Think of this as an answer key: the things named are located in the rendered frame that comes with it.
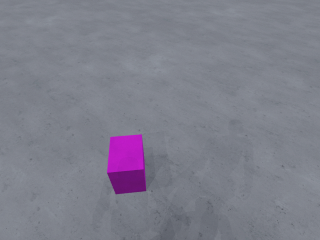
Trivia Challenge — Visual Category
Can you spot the carton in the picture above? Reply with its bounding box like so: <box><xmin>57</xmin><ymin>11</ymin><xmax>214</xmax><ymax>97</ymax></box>
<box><xmin>107</xmin><ymin>134</ymin><xmax>146</xmax><ymax>194</ymax></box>

